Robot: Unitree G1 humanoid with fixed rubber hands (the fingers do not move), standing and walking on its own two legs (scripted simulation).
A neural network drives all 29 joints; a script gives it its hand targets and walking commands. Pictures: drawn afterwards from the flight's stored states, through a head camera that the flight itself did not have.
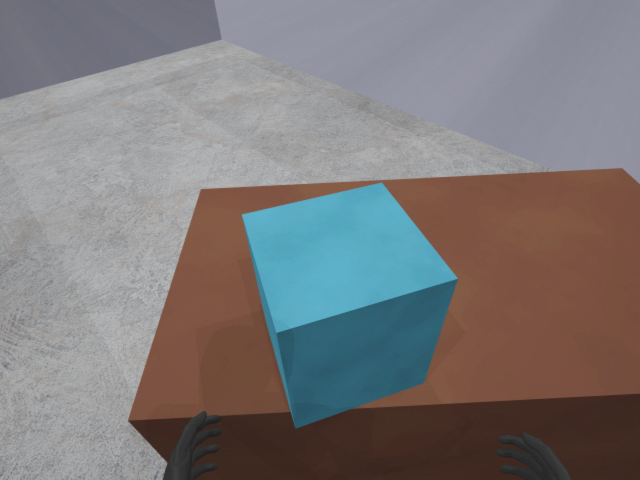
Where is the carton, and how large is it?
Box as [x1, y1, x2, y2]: [242, 183, 457, 428]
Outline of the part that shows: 382,183 242,214 264,315 295,428 422,383 424,380 457,278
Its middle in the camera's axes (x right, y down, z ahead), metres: +0.03 +0.09 +0.57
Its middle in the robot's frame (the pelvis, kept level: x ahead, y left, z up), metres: +0.38 +0.02 +0.02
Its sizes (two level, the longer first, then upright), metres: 0.210 0.200 0.250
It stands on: a pedestal, 0.67 m high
